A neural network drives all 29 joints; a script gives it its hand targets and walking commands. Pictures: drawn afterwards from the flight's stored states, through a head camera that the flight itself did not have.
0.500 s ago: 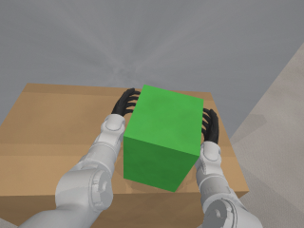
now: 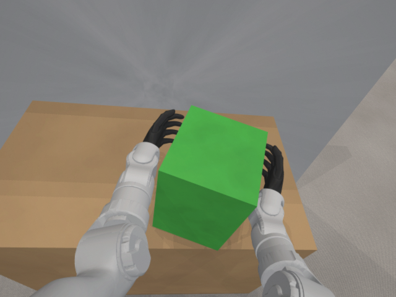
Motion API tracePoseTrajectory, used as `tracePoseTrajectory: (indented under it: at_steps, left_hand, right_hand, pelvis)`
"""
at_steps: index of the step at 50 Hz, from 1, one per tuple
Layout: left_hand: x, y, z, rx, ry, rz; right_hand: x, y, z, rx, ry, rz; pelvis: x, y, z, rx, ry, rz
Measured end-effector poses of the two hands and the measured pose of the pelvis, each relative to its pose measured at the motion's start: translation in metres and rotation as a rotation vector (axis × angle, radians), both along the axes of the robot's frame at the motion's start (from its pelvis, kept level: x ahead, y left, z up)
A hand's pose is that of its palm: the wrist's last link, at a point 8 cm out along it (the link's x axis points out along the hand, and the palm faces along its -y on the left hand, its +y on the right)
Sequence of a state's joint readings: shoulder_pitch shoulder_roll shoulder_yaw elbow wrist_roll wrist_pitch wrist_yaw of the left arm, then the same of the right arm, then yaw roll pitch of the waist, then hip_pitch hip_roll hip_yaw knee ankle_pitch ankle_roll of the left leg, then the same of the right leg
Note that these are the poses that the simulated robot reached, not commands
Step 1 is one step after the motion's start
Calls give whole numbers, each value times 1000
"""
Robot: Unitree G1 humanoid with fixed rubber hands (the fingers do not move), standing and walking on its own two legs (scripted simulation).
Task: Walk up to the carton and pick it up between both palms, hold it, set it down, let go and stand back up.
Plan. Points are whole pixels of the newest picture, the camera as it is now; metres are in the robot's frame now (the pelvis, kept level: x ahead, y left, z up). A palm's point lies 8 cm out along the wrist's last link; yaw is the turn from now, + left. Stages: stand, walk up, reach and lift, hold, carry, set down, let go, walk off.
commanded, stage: reach and lift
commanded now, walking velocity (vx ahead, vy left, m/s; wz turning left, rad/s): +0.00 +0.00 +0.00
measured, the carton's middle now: (205, 183) +0.36 -0.03 +0.00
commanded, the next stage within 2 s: none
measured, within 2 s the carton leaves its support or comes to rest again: leaves its support in 0.26 s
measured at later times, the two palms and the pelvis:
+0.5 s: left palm (155, 142) +0.42 +0.08 +0.08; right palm (272, 186) +0.33 -0.16 +0.05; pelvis +0.00 +0.01 +0.00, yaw -2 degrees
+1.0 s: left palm (152, 127) +0.42 +0.09 +0.12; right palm (278, 164) +0.35 -0.17 +0.09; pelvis -0.01 +0.00 +0.00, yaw -2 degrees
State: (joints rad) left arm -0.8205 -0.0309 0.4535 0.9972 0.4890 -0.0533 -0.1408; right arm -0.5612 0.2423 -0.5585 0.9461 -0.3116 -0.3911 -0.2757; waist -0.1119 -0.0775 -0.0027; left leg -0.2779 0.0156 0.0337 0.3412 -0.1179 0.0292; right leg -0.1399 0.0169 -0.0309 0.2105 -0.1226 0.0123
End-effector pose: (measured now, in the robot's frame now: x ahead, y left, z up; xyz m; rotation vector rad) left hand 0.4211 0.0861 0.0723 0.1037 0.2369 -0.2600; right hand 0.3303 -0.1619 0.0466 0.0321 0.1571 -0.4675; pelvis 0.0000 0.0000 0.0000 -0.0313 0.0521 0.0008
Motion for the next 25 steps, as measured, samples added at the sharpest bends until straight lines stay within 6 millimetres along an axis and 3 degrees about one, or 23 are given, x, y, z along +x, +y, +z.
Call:
tracePoseTrajectory:
  at_steps: [25]
  left_hand:
    - [-5,-3,7,57,-41,2]
  right_hand:
    - [-5,-1,-1,14,-46,-2]
  pelvis:
    - [-1,14,-2,-7,43,-36]
